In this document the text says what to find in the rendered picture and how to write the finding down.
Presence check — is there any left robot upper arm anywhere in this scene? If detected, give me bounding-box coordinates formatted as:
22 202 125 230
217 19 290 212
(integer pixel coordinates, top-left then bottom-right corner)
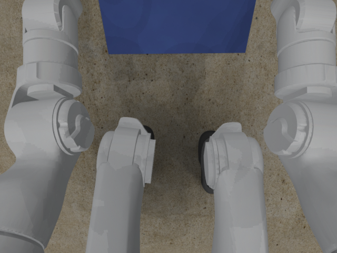
0 97 95 253

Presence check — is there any robot left forearm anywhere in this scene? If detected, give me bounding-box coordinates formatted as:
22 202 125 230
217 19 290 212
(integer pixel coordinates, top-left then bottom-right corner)
4 0 83 138

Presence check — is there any robot left shin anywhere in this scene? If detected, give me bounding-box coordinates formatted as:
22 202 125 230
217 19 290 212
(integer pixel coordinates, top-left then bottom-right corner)
96 117 148 171

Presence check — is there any right robot upper arm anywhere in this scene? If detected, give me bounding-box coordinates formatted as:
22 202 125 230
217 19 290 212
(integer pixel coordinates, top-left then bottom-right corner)
263 100 337 253

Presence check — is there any carton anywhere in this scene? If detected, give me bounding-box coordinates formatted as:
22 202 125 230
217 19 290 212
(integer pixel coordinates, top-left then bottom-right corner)
98 0 256 54

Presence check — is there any robot right thigh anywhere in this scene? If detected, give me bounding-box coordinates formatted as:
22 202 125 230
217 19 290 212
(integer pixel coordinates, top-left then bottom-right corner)
204 132 269 253

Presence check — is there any robot right forearm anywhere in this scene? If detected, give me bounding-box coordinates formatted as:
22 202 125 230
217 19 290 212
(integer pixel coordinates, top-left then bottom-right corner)
270 0 337 104

